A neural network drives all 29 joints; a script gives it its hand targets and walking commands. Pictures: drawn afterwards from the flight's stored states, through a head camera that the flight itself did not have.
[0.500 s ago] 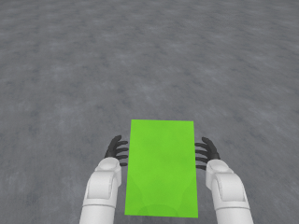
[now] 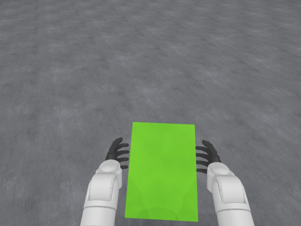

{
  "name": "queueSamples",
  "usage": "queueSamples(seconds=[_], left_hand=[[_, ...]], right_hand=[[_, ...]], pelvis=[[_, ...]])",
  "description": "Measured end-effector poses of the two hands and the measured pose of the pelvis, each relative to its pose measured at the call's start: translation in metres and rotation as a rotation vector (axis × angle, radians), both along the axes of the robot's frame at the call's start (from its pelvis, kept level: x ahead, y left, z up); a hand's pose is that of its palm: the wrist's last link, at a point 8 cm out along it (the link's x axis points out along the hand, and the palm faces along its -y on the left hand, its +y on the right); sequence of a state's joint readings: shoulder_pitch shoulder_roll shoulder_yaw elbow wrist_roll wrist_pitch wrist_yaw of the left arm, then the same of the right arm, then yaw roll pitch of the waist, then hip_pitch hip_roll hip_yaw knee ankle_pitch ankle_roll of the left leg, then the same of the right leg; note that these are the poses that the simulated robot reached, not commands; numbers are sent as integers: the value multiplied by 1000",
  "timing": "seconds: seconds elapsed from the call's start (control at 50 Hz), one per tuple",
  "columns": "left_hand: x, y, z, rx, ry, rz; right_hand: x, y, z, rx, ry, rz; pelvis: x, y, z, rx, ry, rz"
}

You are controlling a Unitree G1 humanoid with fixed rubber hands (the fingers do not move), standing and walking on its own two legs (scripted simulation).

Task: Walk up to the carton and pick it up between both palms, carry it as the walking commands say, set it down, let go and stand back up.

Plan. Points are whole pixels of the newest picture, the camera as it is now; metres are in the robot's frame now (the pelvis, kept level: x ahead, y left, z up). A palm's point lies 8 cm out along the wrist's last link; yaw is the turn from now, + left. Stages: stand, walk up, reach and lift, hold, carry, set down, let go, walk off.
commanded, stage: carry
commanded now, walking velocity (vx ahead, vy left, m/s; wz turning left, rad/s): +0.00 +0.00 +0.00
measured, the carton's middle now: (160, 169) +0.33 +0.00 -0.05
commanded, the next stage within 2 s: hold in 0.18 s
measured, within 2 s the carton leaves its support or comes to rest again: neither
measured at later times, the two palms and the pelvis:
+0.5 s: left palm (109, 158) +0.29 +0.14 +0.06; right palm (211, 158) +0.30 -0.13 +0.06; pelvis +0.00 -0.01 +0.00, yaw +2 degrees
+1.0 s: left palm (116, 171) +0.30 +0.13 -0.01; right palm (205, 165) +0.32 -0.13 -0.01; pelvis -0.02 -0.04 -0.01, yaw +3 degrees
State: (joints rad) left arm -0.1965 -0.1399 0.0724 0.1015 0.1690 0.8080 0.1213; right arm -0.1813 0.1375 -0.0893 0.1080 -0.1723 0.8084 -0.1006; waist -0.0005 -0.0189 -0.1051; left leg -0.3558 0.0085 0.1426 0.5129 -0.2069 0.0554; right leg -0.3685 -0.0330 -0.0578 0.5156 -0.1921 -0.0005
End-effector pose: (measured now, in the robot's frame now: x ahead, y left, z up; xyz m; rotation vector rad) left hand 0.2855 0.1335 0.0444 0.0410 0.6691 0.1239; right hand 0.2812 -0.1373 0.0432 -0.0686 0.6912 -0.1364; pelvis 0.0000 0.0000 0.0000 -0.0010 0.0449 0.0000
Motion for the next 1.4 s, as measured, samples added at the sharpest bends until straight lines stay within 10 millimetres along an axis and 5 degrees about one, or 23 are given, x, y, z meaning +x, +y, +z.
queueSamples(seconds=[0.28, 0.58, 0.96, 1.4], left_hand=[[-1, 5, -3, 13, 3, 11], [6, 9, 19, 15, -11, 96], [8, -2, -48, 1, 32, 126], [32, 0, -137, -7, 0, 143]], right_hand=[[2, 5, -2, -6, 8, 34], [23, 10, 14, 27, -10, 85], [36, 2, -48, 11, 27, 63], [54, 7, -137, 38, -10, 7]], pelvis=[[0, 0, 3, -1, -95, 4], [1, -14, 4, 4, -214, 51], [-14, -36, -11, 13, -66, 53], [-33, -26, -50, -10, 217, 57]])
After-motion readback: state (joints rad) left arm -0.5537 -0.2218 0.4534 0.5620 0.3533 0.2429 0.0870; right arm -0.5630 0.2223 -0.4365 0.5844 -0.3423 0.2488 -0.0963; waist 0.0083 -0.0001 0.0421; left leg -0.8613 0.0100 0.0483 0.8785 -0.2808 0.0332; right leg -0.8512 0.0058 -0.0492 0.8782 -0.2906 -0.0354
